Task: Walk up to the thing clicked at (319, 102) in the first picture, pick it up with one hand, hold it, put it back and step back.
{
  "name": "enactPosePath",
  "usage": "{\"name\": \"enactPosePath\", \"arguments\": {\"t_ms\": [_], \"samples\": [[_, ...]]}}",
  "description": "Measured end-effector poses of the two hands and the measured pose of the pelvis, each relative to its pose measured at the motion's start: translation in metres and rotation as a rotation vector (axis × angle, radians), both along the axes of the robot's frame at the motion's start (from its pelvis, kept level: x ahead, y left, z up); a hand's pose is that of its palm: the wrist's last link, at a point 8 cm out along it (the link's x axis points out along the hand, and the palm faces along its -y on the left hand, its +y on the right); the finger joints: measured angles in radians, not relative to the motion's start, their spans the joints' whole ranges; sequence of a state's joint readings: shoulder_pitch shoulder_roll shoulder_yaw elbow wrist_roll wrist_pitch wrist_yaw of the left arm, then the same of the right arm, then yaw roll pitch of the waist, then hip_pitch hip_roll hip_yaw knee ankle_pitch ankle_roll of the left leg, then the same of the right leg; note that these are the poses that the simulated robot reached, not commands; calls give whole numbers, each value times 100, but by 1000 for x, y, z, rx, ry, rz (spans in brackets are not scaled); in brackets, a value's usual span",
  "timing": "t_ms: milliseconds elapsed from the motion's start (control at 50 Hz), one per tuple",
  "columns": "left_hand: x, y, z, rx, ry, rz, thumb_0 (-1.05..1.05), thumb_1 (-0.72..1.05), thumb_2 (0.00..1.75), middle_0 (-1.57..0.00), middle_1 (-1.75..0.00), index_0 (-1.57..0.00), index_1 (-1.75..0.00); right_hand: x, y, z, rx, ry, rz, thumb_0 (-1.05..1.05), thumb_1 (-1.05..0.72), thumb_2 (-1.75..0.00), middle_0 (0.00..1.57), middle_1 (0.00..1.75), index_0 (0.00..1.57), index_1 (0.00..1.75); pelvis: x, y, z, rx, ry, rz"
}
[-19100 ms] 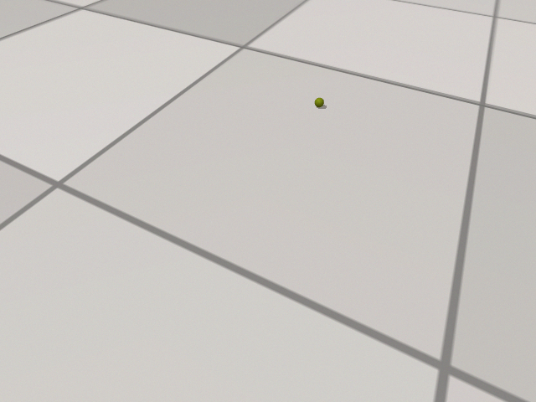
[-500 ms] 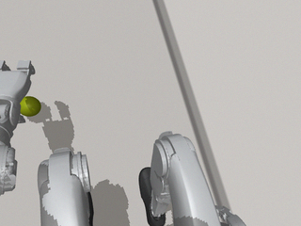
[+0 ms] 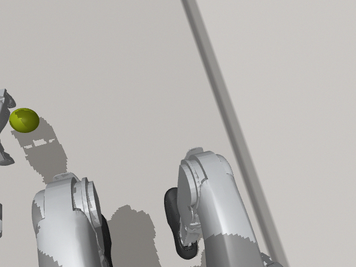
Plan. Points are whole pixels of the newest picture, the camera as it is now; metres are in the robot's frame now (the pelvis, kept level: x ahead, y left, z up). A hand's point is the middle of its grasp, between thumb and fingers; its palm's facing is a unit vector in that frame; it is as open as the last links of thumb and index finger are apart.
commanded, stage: rest palm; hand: left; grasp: from above
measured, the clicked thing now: (24, 120) +0.47 +0.28 -0.29
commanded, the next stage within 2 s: close in 1.52 s
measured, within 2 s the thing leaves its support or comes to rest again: neither
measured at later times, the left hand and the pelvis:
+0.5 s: hand (20, 112) +0.48 +0.27 -0.24, palm faces -0.42 -0.09 -0.90, open 14.1 cm; pelvis +0.01 +0.01 -0.02, yaw -2 degrees
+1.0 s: hand (22, 120) +0.46 +0.28 -0.25, palm faces -0.46 -0.11 -0.88, open 14.1 cm; pelvis +0.00 +0.01 -0.02, yaw -5 degrees
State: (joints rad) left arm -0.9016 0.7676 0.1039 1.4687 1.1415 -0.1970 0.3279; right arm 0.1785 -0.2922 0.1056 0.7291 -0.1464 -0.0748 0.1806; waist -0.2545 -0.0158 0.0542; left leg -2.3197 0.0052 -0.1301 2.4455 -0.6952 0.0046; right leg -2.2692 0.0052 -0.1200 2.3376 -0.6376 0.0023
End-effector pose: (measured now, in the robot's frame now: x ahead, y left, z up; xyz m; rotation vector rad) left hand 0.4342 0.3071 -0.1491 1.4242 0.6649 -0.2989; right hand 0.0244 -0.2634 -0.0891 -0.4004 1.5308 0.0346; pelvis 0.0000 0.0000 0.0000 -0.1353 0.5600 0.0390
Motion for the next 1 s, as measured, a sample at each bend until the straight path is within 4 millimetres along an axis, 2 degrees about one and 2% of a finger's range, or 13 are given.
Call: {"name": "enactPosePath", "arguments": {"t_ms": [140, 220, 300, 380, 500, 620, 700, 760, 840, 1000], "samples": [[-10, -2, 3, -47, -191, -155, 0, -51, 95, -8, -107, -10, -105, 43, -8, 7, -88, -70, 85, 0, -91, -89, 20, 30, 20, 30, 2, 7, -4, -18, -4, 12], [-1, -6, -1, -16, -185, -152, 0, -54, 99, -8, -102, -8, -102, 70, -7, 13, -106, -142, 128, 0, -91, -89, 20, 30, 20, 30, 4, 10, -4, -26, 10, 13], [16, -15, -7, 15, -177, -138, 0, -55, 101, -8, -99, -7, -100, 80, -6, 17, -103, -191, 156, 0, -91, -89, 20, 30, 20, 30, 5, 10, -7, -34, 9, 8], [33, -25, -16, 25, -177, -107, 0, -53, 100, -8, -100, -7, -100, 67, -5, 15, -79, -169, 158, 0, -91, -89, 20, 30, 20, 30, 6, 8, -11, -36, 10, 1], [52, -33, -30, 31, -176, -61, 0, -51, 97, -7, -103, -8, -102, 24, 0, 9, -23, -60, 101, 0, -91, -89, 20, 30, 20, 30, 8, 6, -15, -36, 9, -15], [50, -25, -41, 36, -134, -1, 0, -50, 95, -7, -104, -8, -102, -17, 10, 8, 23, 45, 38, 0, -91, -89, 20, 30, 20, 30, 9, 5, -16, -38, 1, -26], [45, -16, -44, 26, -112, 13, 0, -51, 95, -7, -103, -8, -102, -33, 15, 11, 38, 91, 25, 0, -91, -89, 20, 30, 20, 30, 8, 4, -16, -40, -11, -29], [42, -13, -44, 7, -103, 2, 0, -51, 96, -7, -102, -8, -102, -39, 15, 14, 31, 103, 28, 0, -91, -89, 20, 30, 20, 30, 6, 4, -17, -47, -22, -32], [39, -15, -44, -28, -106, -44, 0, -51, 97, -7, -101, -7, -101, -37, 13, 19, 4, 90, 52, 0, -91, -89, 20, 30, 20, 30, 4, 5, -18, -60, -39, -35], [36, -27, -45, -45, -152, -149, 0, -51, 98, -8, -100, -8, -100, -12, 10, 29, -43, 2, 142, 0, -90, -89, 20, 30, 20, 30, 2, 9, -19, -81, -61, -42]]}}
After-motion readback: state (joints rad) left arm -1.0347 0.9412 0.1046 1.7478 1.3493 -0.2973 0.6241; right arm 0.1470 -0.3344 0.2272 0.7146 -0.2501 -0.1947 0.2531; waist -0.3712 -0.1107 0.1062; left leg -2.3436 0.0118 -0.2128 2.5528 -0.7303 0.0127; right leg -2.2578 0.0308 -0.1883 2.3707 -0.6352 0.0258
